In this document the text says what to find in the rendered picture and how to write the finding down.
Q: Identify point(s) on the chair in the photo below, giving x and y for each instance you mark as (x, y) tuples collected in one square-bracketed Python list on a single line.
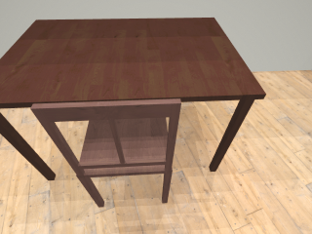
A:
[(123, 138)]

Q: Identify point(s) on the table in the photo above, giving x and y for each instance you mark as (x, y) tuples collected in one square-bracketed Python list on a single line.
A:
[(88, 60)]

